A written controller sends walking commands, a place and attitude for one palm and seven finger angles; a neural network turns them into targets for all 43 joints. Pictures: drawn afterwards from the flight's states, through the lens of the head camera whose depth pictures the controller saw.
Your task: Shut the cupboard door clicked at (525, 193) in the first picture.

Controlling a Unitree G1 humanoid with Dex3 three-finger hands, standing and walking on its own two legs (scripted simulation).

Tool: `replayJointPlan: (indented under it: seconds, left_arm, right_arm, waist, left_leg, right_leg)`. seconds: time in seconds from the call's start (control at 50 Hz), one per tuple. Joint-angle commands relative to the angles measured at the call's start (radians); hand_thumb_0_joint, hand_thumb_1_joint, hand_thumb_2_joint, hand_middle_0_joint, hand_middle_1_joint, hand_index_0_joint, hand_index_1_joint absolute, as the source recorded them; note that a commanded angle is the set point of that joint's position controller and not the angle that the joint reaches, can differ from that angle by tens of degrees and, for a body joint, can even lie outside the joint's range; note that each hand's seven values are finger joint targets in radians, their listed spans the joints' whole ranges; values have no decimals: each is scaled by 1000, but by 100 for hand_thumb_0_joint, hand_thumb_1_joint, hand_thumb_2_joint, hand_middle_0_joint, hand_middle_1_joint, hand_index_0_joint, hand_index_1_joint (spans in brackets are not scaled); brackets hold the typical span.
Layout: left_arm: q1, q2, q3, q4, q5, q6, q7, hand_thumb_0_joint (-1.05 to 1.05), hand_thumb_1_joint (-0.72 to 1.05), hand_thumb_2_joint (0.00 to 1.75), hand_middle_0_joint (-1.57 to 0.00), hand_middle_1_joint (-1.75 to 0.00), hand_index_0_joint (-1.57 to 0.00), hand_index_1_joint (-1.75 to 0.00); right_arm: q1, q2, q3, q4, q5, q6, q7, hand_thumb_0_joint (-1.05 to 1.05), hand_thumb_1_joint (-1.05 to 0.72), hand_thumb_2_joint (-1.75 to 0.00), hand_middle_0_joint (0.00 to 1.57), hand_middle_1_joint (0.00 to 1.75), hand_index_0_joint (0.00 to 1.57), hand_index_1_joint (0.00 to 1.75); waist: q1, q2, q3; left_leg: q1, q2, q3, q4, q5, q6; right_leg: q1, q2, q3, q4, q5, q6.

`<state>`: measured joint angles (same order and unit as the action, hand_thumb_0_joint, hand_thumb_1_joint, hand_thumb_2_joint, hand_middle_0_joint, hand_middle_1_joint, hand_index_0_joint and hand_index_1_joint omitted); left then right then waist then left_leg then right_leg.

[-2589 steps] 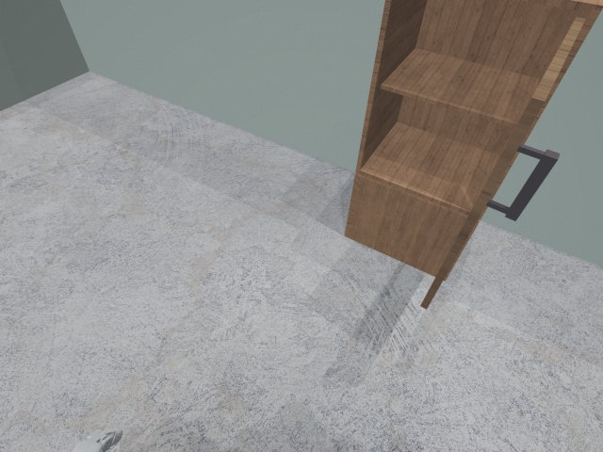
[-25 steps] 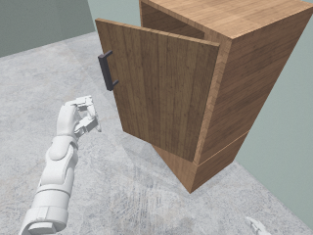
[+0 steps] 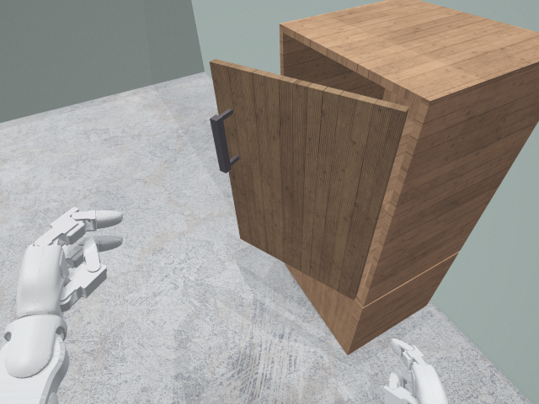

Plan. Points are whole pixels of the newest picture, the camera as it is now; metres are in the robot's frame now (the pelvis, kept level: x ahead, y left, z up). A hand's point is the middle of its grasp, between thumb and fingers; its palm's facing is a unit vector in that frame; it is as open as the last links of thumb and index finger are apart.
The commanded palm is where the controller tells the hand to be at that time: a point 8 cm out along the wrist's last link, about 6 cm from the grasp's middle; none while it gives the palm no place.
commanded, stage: draw the hand back to the body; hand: left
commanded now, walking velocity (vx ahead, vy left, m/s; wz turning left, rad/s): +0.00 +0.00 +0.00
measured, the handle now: (226, 141) +0.66 +0.18 +0.04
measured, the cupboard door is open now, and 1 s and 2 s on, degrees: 27 27 27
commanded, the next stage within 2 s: step back with the hand held close in 0.54 s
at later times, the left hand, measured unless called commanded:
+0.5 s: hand (82, 284) +0.20 +0.24 +0.15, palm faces +0.44 -0.80 -0.40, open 7.4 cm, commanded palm +0.15 +0.28 +0.17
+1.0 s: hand (58, 285) +0.20 +0.27 +0.15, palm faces +0.35 -0.78 -0.52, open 7.4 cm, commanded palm +0.14 +0.31 +0.17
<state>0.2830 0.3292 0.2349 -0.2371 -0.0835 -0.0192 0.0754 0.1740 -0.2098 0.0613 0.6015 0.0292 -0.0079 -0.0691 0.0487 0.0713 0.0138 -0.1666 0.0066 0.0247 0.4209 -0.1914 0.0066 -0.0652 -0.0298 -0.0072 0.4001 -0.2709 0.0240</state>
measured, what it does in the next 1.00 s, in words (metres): stands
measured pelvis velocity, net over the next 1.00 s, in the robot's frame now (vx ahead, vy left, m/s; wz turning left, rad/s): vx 0.00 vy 0.01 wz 0.00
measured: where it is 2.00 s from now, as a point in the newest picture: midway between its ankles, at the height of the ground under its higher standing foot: outside the picture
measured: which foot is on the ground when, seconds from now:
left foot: down 0.00-1.00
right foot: down 0.00-1.00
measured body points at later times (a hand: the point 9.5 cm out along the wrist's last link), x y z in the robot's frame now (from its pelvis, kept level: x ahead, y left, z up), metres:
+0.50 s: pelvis +0.01 -0.02 +0.00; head -0.01 -0.05 +0.45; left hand +0.17 +0.28 +0.18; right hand +0.21 -0.24 -0.08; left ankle +0.03 +0.11 -0.74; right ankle -0.03 -0.14 -0.74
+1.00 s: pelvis +0.00 +0.01 +0.00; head +0.01 -0.01 +0.45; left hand +0.18 +0.31 +0.18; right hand +0.18 -0.24 -0.09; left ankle +0.03 +0.11 -0.74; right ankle -0.03 -0.13 -0.74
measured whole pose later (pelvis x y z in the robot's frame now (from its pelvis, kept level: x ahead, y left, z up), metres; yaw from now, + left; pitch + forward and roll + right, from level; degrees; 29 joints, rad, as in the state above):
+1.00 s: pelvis +0.00 +0.01 +0.00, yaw +0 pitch +1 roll -1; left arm 0.55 0.44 0.39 -0.45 -0.08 -0.11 0.10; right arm 0.17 -0.25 -0.02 0.57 0.03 0.05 -0.10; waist 0.01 0.06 0.00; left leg -0.29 0.00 0.03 0.48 -0.20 0.02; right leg -0.19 -0.04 0.00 0.45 -0.28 0.04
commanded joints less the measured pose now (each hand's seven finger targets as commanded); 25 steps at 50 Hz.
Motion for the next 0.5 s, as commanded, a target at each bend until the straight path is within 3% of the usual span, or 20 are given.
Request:
replayJointPlan:
  seconds: [0.0, 0.02, 0.1, 0.14, 0.2, 0.22, 0.28, 0.32, 0.38, 0.4, 0.48]
  left_arm:
    - [-54, 231, 181, -303, -2, -77, 28, 0, 90, 90, -39, -51, -39, -51]
    - [-34, 209, 170, -321, -1, -81, 29, 0, 90, 90, -36, -48, -36, -48]
    - [88, 257, 251, -339, -1, -87, 40, 0, 90, 90, -25, -36, -25, -36]
    - [137, 252, 265, -364, -5, -95, 42, 0, 90, 90, -20, -30, -20, -30]
    - [85, 189, 197, -303, 2, -87, 37, 0, 90, 90, -20, -30, -20, -30]
    - [63, 184, 188, -299, 3, -87, 39, 0, 90, 90, -20, -30, -20, -30]
    - [36, 191, 189, -290, 8, -87, 44, 0, 90, 90, -20, -30, -20, -30]
    - [35, 203, 197, -318, 9, -95, 45, 0, 90, 90, -20, -30, -20, -30]
    - [58, 233, 227, -363, 9, -104, 50, 0, 90, 90, -20, -30, -20, -30]
    - [74, 266, 258, -366, 10, -104, 50, 0, 90, 90, -20, -30, -20, -30]
    - [93, 239, 247, -357, 6, -98, 46, 0, 90, 90, -20, -30, -20, -30]
  right_arm:
    - [-148, -115, -56, -153, -5, -75, -12, 0, -90, -90, 20, 30, 20, 30]
    - [-150, -107, -53, -155, -3, -80, -12, 0, -90, -90, 20, 30, 20, 30]
    - [-144, -113, -65, -146, -5, -105, -16, 0, -90, -90, 20, 30, 20, 30]
    - [-138, -107, -68, -151, -2, -112, -17, 0, -90, -90, 20, 30, 20, 30]
    - [-129, -118, -73, -132, -2, -121, -19, 0, -90, -90, 20, 30, 20, 30]
    - [-123, -122, -73, -132, -1, -123, -20, 0, -90, -90, 20, 30, 20, 30]
    - [-119, -126, -79, -130, -3, -124, -27, 0, -90, -90, 20, 30, 20, 30]
    - [-124, -121, -79, -133, -4, -132, -29, 0, -90, -90, 20, 30, 20, 30]
    - [-132, -114, -77, -136, -8, -139, -29, 0, -90, -90, 20, 30, 20, 30]
    - [-132, -117, -78, -133, -11, -142, -29, 0, -90, -90, 20, 30, 20, 30]
    - [-131, -102, -69, -137, -9, -138, -26, 0, -90, -90, 20, 30, 20, 30]
  waist:
    - [7, -3, -133]
    - [4, 12, -117]
    - [17, -22, -87]
    - [18, -18, -93]
    - [-7, -54, -7]
    - [-11, -33, -2]
    - [-6, -61, -39]
    - [1, -32, -72]
    - [16, -36, -121]
    - [24, -22, -132]
    - [17, 15, -70]
  left_leg:
    - [113, 5, -10, -64, 108, 15]
    - [107, 4, -8, -66, 103, 14]
    - [98, 1, 1, -56, 108, 18]
    - [98, 1, 8, -50, 116, 19]
    - [88, -1, 10, -56, 78, 23]
    - [91, -1, 10, -59, 69, 25]
    - [105, -4, 12, -54, 83, 32]
    - [122, -8, 14, -52, 93, 34]
    - [126, -13, 16, -37, 150, 34]
    - [128, -14, 19, -33, 164, 32]
    - [109, -12, 25, -31, 179, 24]
  right_leg:
    - [-56, 42, -35, -77, 164, -25]
    - [-60, 38, -38, -70, 157, -25]
    - [-76, 44, -38, -89, 164, -22]
    - [-71, 39, -39, -75, 173, -21]
    - [-130, 43, -40, -101, 130, -13]
    - [-133, 39, -37, -95, 121, -13]
    - [-123, 37, -36, -85, 132, -10]
    - [-102, 33, -31, -82, 141, -12]
    - [-62, 32, -31, -62, 217, -15]
    - [-53, 33, -30, -69, 234, -15]
    - [-73, 34, -33, -69, 258, -16]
